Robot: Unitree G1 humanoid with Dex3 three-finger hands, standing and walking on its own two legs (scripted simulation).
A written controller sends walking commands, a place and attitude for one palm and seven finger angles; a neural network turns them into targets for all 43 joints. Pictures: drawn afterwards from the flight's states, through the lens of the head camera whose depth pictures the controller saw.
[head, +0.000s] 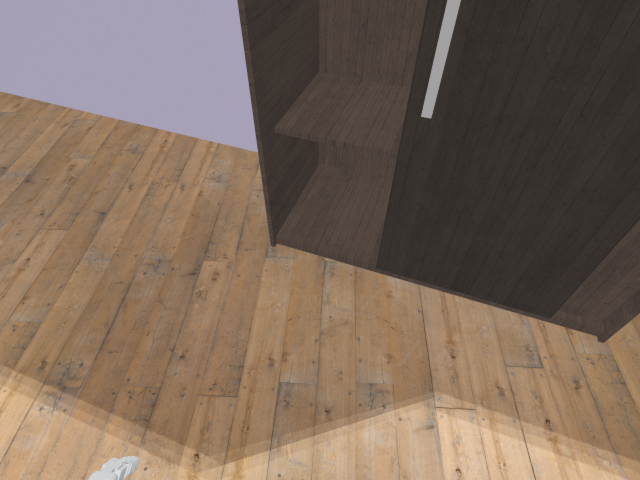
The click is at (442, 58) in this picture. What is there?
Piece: wardrobe's sliding door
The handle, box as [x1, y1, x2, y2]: [421, 0, 460, 118]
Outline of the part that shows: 460,0 447,0 421,116 430,118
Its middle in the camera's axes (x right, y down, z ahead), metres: +0.26 -0.39 +0.84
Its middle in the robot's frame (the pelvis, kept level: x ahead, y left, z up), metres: +0.92 -0.21 +0.11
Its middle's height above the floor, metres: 0.88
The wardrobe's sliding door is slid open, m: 0.43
